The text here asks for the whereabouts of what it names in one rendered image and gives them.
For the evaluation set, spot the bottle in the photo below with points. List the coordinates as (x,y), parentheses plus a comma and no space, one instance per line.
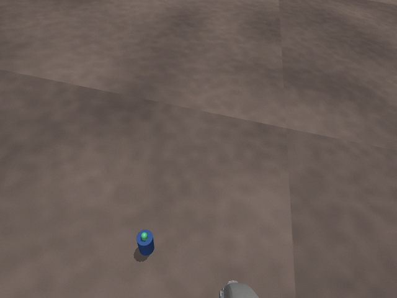
(145,242)

